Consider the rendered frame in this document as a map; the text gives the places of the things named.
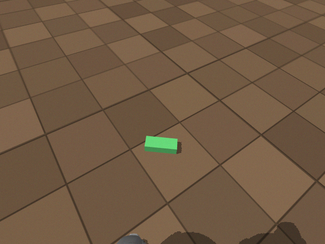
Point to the carton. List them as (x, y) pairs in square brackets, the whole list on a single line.
[(161, 144)]

